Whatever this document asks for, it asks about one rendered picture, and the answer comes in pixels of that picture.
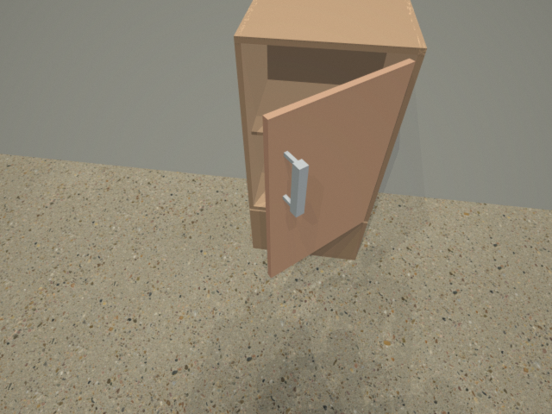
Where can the cupboard door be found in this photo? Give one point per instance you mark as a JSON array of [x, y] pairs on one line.
[[342, 134]]

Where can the handle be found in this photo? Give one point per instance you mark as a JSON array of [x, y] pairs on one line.
[[299, 185]]

